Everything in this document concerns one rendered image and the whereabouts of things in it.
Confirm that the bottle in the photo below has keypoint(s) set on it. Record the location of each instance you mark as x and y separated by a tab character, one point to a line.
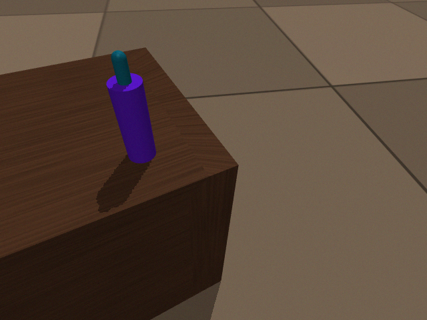
129	102

